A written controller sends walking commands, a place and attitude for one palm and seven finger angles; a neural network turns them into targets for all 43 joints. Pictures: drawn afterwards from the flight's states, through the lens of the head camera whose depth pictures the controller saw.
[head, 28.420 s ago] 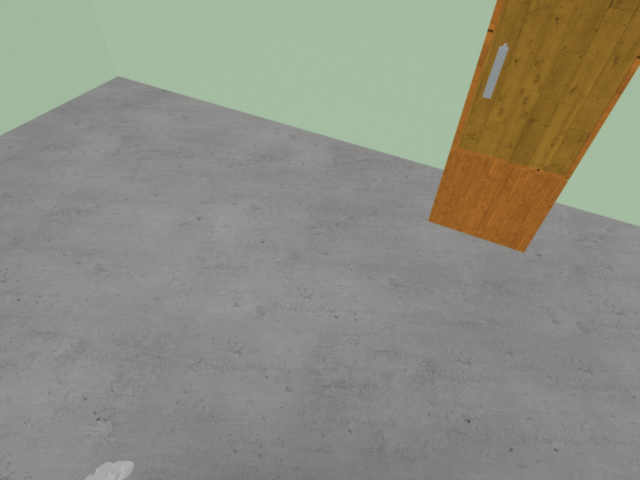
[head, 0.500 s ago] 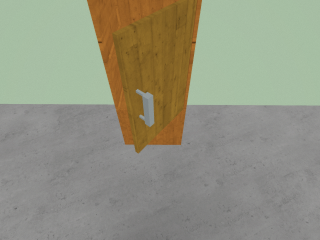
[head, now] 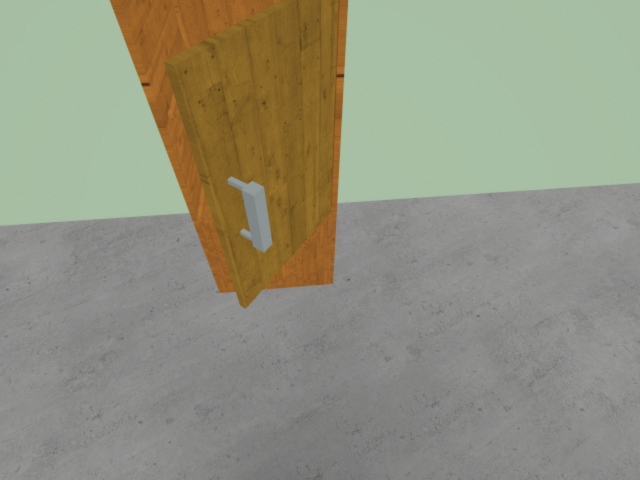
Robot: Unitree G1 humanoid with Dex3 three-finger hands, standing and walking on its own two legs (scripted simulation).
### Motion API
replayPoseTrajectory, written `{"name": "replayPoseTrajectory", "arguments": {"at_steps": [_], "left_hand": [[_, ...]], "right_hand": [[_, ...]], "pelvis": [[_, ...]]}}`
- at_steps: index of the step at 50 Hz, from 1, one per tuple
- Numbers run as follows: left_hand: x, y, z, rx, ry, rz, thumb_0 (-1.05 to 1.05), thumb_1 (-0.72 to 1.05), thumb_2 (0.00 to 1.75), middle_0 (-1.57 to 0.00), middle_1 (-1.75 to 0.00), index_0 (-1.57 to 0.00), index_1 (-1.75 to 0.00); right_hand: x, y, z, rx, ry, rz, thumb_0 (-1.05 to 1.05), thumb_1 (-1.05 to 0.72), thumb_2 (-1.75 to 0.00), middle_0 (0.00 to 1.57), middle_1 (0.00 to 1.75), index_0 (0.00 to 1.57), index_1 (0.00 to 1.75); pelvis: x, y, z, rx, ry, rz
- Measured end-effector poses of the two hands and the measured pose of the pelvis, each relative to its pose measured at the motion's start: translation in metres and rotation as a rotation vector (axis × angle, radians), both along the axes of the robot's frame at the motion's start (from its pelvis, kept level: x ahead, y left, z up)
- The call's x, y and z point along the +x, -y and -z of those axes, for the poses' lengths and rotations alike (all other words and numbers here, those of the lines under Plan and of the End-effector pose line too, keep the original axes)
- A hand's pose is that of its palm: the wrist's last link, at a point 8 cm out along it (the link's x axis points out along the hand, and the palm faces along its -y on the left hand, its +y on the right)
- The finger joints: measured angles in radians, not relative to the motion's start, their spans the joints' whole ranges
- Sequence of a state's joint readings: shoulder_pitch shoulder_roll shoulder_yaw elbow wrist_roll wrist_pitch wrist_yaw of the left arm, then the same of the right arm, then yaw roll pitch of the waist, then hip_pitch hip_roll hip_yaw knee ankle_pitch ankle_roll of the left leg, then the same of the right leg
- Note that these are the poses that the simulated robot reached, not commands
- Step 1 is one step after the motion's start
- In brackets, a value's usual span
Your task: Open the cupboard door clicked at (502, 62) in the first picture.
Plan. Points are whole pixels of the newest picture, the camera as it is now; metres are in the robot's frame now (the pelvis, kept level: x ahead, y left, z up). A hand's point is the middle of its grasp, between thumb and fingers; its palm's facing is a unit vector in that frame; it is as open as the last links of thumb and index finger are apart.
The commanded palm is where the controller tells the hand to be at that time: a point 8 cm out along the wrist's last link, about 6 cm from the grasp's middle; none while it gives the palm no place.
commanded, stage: walk to a spot facing it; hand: left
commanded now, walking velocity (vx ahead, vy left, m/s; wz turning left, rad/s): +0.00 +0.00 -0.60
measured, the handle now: (248, 214) +0.54 +0.16 -0.04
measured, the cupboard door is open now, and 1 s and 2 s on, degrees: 51 51 51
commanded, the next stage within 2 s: none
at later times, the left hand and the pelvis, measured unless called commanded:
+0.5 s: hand out of the picture +0.06 +0.16 -0.16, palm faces -0.20 -0.94 -0.29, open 7.4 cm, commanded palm none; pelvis -0.02 -0.04 +0.01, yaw -16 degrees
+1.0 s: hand (265, 456) +0.18 +0.10 -0.17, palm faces -0.51 -0.81 -0.29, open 7.4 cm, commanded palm none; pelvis -0.01 -0.05 -0.02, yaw -32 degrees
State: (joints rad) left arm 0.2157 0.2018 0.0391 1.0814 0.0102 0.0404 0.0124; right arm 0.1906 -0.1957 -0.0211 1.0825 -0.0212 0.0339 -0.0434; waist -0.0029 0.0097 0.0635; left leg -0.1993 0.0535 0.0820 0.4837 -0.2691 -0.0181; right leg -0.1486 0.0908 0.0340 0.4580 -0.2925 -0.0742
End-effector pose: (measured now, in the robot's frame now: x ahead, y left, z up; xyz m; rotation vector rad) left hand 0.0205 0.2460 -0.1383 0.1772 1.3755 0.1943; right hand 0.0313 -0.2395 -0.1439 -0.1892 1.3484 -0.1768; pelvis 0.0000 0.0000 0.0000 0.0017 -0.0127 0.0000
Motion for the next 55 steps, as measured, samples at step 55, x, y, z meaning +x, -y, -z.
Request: {"name": "replayPoseTrajectory", "arguments": {"at_steps": [55], "left_hand": [[0.188,0.127,0.0,-0.007,0.113,0.71,0.0,0.91,0.9,-0.2,-0.3,-0.2,-0.3]], "right_hand": [[-0.134,0.076,-0.017,-0.111,0.088,0.599,0.01,-0.91,-0.9,0.19,0.3,0.2,0.3]], "pelvis": [[-0.006,0.051,0.006,0.035,-0.045,0.642]]}}
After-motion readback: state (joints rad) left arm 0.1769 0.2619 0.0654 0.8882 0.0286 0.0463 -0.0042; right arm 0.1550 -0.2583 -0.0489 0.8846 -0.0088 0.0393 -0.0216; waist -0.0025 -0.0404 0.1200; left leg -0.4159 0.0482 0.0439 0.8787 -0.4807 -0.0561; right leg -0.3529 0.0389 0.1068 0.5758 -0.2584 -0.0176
